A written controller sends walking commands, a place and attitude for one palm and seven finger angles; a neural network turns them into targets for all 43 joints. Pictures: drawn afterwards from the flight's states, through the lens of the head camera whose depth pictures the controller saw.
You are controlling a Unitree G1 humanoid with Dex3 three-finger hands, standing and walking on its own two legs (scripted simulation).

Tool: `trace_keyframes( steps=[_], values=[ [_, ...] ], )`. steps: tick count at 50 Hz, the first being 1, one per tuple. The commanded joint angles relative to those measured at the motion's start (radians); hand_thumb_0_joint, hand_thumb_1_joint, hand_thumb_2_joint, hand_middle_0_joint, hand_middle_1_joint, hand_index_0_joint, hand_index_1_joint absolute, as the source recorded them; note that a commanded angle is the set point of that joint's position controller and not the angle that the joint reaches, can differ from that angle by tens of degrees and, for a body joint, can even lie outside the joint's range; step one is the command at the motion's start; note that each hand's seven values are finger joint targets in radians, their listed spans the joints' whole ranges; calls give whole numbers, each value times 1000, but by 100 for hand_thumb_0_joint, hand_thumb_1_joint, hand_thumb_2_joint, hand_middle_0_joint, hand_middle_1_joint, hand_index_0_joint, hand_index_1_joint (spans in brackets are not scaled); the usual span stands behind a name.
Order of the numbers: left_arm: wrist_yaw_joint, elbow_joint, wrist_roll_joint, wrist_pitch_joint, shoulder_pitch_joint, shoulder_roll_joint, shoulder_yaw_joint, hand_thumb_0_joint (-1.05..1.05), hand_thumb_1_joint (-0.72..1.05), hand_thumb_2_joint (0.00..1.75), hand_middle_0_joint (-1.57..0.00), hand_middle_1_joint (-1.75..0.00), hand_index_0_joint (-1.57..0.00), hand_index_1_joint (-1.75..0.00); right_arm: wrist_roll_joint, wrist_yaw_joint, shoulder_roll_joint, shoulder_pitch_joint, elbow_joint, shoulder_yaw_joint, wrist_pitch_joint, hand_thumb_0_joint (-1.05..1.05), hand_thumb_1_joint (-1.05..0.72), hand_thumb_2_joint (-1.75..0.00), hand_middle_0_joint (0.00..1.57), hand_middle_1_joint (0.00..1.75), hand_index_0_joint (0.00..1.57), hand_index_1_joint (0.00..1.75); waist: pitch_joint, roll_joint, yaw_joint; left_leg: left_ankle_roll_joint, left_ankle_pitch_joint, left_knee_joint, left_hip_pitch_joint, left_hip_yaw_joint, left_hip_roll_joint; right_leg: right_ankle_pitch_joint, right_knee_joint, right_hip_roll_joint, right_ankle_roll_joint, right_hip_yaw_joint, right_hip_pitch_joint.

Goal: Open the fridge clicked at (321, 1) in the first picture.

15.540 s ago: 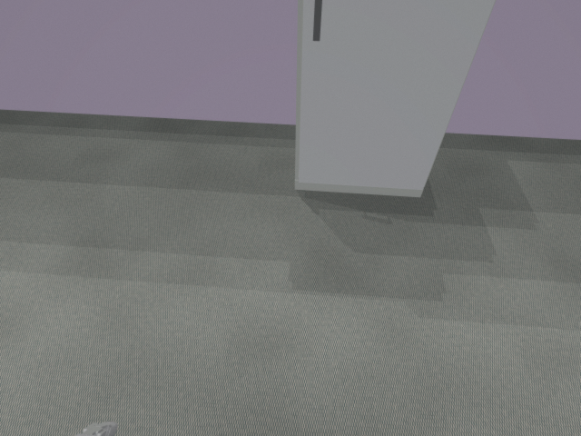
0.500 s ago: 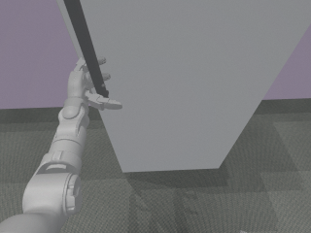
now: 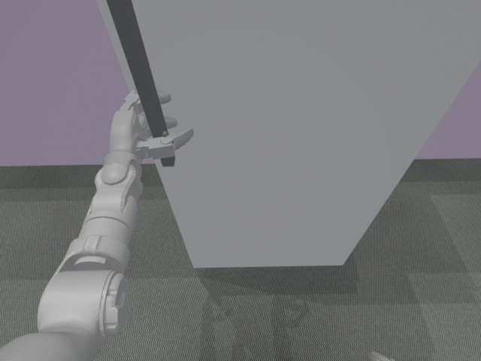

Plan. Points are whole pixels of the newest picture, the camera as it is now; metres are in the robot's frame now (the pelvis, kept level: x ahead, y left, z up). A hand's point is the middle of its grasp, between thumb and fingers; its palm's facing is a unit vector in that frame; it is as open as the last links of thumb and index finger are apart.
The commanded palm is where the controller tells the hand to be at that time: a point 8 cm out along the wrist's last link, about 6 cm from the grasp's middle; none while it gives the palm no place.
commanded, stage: grip the handle and tug to test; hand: left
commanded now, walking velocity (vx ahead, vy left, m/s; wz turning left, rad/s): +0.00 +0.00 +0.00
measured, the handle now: (150, 85) +0.51 +0.16 +0.19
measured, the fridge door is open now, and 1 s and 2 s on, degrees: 0 0 8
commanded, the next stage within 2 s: pull the door a little, standing still in 0.96 s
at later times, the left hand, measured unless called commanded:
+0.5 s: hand (165, 133) +0.45 +0.14 +0.14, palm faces +0.05 -1.00 +0.00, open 5.9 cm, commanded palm +0.42 +0.17 +0.13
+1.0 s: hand (166, 133) +0.45 +0.14 +0.14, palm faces +0.04 -1.00 -0.01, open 5.9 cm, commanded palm +0.40 +0.17 +0.13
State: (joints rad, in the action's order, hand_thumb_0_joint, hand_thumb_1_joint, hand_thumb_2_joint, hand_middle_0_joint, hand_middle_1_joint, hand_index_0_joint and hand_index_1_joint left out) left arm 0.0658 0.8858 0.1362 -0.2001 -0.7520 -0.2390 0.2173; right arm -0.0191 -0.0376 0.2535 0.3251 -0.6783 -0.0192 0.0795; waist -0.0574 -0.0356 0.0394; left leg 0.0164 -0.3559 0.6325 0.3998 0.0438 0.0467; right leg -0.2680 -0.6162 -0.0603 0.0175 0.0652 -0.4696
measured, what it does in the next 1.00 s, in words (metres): stands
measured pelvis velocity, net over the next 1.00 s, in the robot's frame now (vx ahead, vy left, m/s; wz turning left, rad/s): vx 0.01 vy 0.00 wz -0.01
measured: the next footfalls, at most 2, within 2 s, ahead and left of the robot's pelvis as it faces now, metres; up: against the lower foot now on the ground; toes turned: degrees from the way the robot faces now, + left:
none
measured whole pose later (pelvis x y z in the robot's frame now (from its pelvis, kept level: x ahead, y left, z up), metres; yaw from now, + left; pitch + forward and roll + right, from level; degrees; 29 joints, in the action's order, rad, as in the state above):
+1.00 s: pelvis +0.01 +0.00 +0.00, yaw +0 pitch +7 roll +0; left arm 0.05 0.79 0.15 -0.16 -0.70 -0.23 0.20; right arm -0.03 -0.03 0.25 0.33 -0.66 -0.02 0.07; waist -0.06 -0.04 0.03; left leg 0.02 -0.36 0.62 0.39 0.05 0.05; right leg -0.27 -0.61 -0.06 0.02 0.06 -0.46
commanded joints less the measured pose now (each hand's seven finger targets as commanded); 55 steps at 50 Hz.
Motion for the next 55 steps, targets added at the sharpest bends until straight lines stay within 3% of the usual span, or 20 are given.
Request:
trace_keyframes(
  steps=[1, 2, 4, 7, 8, 14, 16, 19, 21, 23, 25, 28, 30, 35, 39, 47, 50, 53, 54, 55],
  values=[
    [25, -220, -1, -77, -531, -109, -28, 0, 62, 78, -42, -136, -42, -136, 3, -6, 135, 41, 98, 48, 34, 0, -90, -90, 20, 30, 20, 30, -335, 60, 48, -31, 314, -73, -87, -25, -46, 355, 31, 67, -39, -8, 205],
    [25, -220, -6, -81, -515, -138, -4, 0, 67, 80, -43, -137, -43, -137, 3, -7, 136, 40, 98, 50, 32, 0, -90, -90, 20, 30, 20, 30, -350, 42, 35, -30, 319, -72, -88, -23, -46, 360, 28, 66, -42, -11, 216],
    [28, -237, -8, -85, -502, -106, -31, 0, 76, 84, -44, -138, -44, -138, 2, -5, 131, 35, 105, 49, 33, 0, -90, -90, 20, 30, 20, 30, -367, -5, 33, -27, 354, -69, -109, -25, -46, 370, 21, 65, -44, -10, 212],
    [28, -205, -2, -83, -512, -98, -34, 0, 90, 90, -45, -140, -45, -140, 3, -3, 134, 40, 100, 48, 35, 0, -90, -90, 20, 30, 20, 30, -337, 43, 40, -28, 310, -70, -88, -26, -45, 343, 28, 67, -43, -8, 199],
    [25, -204, -2, -88, -516, -119, -19, 0, 90, 90, -45, -140, -45, -140, 4, -6, 140, 45, 99, 49, 36, 0, -90, -90, 20, 30, 20, 30, -343, 76, 41, -30, 310, -74, -83, -29, -45, 344, 28, 67, -41, -5, 212],
    [30, -236, -4, -92, -493, -93, -39, 0, 90, 90, -45, -140, -45, -140, 3, -1, 131, 39, 105, 49, 38, 0, -90, -90, 20, 30, 20, 30, -373, -7, 28, -26, 350, -67, -108, -23, -46, 369, 21, 65, -44, -10, 212],
    [25, -213, -8, -88, -514, -107, -33, 0, 90, 90, -45, -140, -45, -140, 3, -3, 135, 45, 95, 50, 36, 0, -90, -90, 20, 30, 20, 30, -342, 54, 42, -29, 323, -71, -89, -26, -44, 354, 27, 68, -41, -7, 203],
    [25, -190, -9, -87, -531, -122, -23, 0, 90, 90, -45, -140, -45, -140, 3, -6, 138, 48, 92, 49, 35, 0, -90, -90, 20, 30, 20, 30, -328, 51, 45, -31, 292, -74, -76, -26, -46, 332, 31, 67, -41, -10, 199],
    [28, -212, -15, -93, -557, -105, -44, 0, 90, 90, -45, -140, -45, -140, 3, -5, 133, 46, 94, 47, 36, 0, -90, -90, 20, 30, 20, 30, -348, 3, 47, -28, 300, -73, -96, -27, -48, 329, 27, 66, -44, -11, 189],
    [25, -190, -12, -92, -529, -109, -31, 0, 90, 90, -45, -140, -45, -140, 5, -6, 137, 52, 94, 51, 37, 0, -90, -90, 20, 30, 20, 30, -345, 50, 43, -31, 308, -70, -87, -27, -45, 336, 27, 67, -41, -9, 197],
    [25, -173, -13, -91, -556, -95, -48, 0, 90, 90, -45, -140, -45, -140, 4, -5, 134, 51, 90, 46, 37, 0, -90, -90, 20, 30, 20, 30, -324, 37, 51, -29, 279, -74, -78, -30, -48, 314, 30, 66, -42, -9, 180],
    [26, -171, -19, -98, -546, -136, -17, 0, 90, 90, -45, -140, -45, -140, 4, -7, 139, 53, 90, 48, 36, 0, -90, -90, 20, 30, 20, 30, -344, 33, 41, -30, 266, -73, -73, -29, -49, 302, 29, 64, -43, -12, 193],
    [31, -186, -13, -99, -538, -77, -62, 0, 90, 90, -45, -140, -45, -140, 2, -3, 131, 44, 98, 46, 39, 0, -90, -90, 20, 30, 20, 30, -338, 8, 45, -27, 279, -73, -86, -30, -48, 307, 26, 65, -44, -8, 178],
    [32, -185, -5, -85, -474, -102, -33, 0, 90, 90, -45, -140, -45, -140, 0, -2, 137, 41, 107, 47, 38, 0, -90, -90, 20, 30, 20, 30, -335, 54, 30, -30, 281, -76, -68, -26, -46, 319, 27, 66, -43, -8, 202],
    [33, -227, -3, -77, -462, -65, -60, 0, 90, 90, -45, -140, -45, -140, -2, -2, 131, 32, 118, 47, 39, 0, -90, -90, 20, 30, 20, 30, -342, 21, 27, -29, 286, -79, -85, -25, -46, 313, 27, 65, -45, -5, 200],
    [33, -306, 5, -30, -339, -41, -65, 0, 90, 90, -45, -140, -45, -140, -5, 3, 129, 16, 136, 49, 35, 0, -90, -90, 20, 30, 20, 30, -336, 54, 10, -30, 348, -81, -92, -13, -43, 379, 28, 66, -43, -1, 240],
    [30, -377, 10, -18, -272, -53, -46, 0, 90, 90, -45, -140, -45, -140, -5, 4, 125, 8, 147, 52, 34, 0, -90, -90, 20, 30, 20, 30, -377, 41, -12, -29, 443, -73, -121, -8, -39, 451, 20, 65, -43, -3, 278],
    [29, -383, 7, 8, -245, -69, -37, 0, 90, 90, -45, -140, -45, -140, -6, 0, 130, -1, 148, 51, 26, 0, -90, -90, 20, 30, 20, 30, -342, 65, -9, -29, 441, -79, -107, -5, -37, 455, 28, 64, -42, -1, 286],
    [25, -383, 3, 10, -318, -121, -7, 0, 90, 90, -45, -140, -45, -140, -6, -6, 131, 2, 139, 48, 21, 0, -90, -90, 20, 30, 20, 30, -314, 58, 7, -29, 426, -83, -103, -9, -37, 452, 32, 63, -41, -3, 272],
    [22, -339, -8, 17, -327, -197, 54, 0, 90, 90, -45, -140, -45, -140, -4, -13, 137, 10, 128, 50, 11, 0, -90, -90, 20, 30, 20, 30, -305, 75, 3, -32, 401, -82, -86, -6, -40, 444, 33, 63, -40, -9, 274]
  ],
)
